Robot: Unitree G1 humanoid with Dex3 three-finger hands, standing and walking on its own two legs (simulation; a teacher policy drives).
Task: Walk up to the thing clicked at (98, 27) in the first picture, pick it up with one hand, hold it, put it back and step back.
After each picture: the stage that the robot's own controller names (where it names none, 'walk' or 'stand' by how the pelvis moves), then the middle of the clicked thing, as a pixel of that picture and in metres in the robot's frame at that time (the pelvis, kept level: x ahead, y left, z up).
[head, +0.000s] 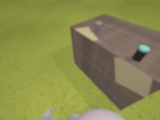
stand; (98, 27) +0.95 -0.04 +0.07
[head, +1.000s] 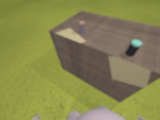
walk; (82, 27) +0.86 +0.10 +0.08
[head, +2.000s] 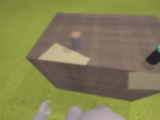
stand; (76, 41) +0.55 +0.13 +0.11
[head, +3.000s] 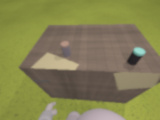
stand; (66, 49) +0.53 +0.23 +0.09
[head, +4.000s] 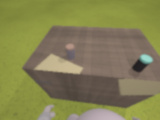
stand; (70, 52) +0.51 +0.20 +0.07
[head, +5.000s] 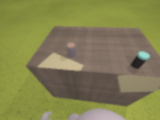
stand; (71, 50) +0.54 +0.20 +0.07
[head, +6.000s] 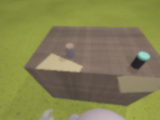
stand; (70, 51) +0.53 +0.20 +0.07
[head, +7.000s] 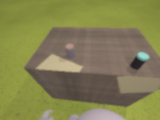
stand; (70, 51) +0.53 +0.20 +0.07
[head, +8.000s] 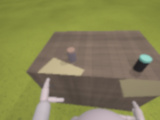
rise first; (71, 55) +0.50 +0.21 +0.07
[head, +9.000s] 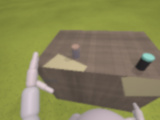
go down; (75, 51) +0.54 +0.19 +0.08
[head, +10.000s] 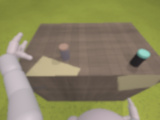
go down; (64, 52) +0.49 +0.19 +0.09
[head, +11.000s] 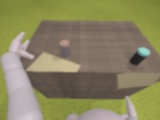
approach; (65, 48) +0.51 +0.19 +0.09
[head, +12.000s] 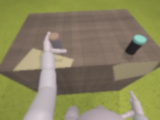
close; (56, 42) +0.52 +0.21 +0.12
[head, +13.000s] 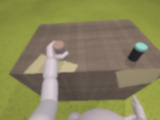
lift; (60, 51) +0.44 +0.20 +0.17
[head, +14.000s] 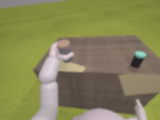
lift; (65, 51) +0.33 +0.17 +0.28
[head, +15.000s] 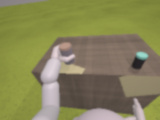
hold; (67, 54) +0.34 +0.16 +0.26
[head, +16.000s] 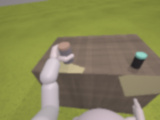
hold; (66, 53) +0.34 +0.17 +0.26
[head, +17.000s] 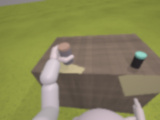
hold; (66, 54) +0.33 +0.17 +0.25
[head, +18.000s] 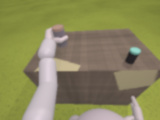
crouch; (60, 36) +0.44 +0.20 +0.29
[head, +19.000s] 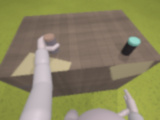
lower; (51, 44) +0.51 +0.22 +0.13
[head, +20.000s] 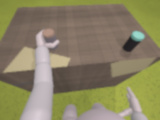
lower; (51, 39) +0.52 +0.21 +0.13
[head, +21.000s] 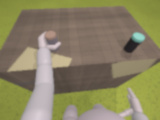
lower; (52, 41) +0.52 +0.21 +0.13
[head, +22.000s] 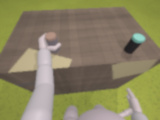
lower; (53, 42) +0.51 +0.21 +0.13
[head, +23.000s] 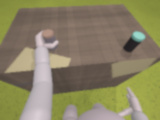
rest; (50, 40) +0.52 +0.22 +0.13
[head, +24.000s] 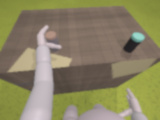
withdraw; (53, 42) +0.52 +0.21 +0.13
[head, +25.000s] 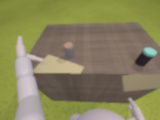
sink last; (69, 51) +0.49 +0.18 +0.10
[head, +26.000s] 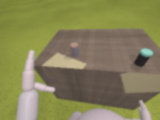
stand; (75, 50) +0.55 +0.20 +0.10
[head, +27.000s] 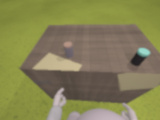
stand; (68, 50) +0.52 +0.20 +0.09
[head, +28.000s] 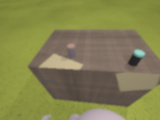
stand; (71, 51) +0.56 +0.20 +0.08
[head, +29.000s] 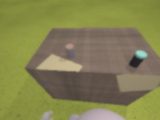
stand; (70, 51) +0.53 +0.20 +0.07
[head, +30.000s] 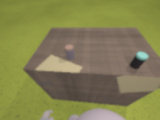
stand; (70, 52) +0.52 +0.20 +0.07
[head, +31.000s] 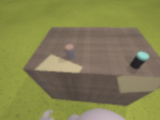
stand; (70, 52) +0.52 +0.20 +0.07
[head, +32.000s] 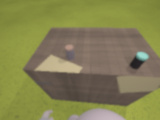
stand; (70, 52) +0.51 +0.20 +0.07
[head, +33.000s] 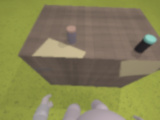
walk; (71, 35) +0.58 +0.18 +0.09
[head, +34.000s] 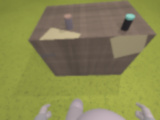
walk; (68, 22) +0.79 +0.26 +0.10
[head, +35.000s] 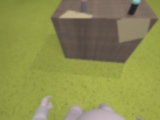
stand; (83, 5) +1.12 +0.17 +0.10
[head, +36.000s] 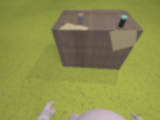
stand; (80, 19) +1.13 +0.19 +0.08
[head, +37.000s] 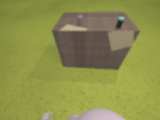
stand; (80, 21) +1.16 +0.19 +0.07
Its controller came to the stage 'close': yes
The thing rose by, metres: 0.22
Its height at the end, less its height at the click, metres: +0.00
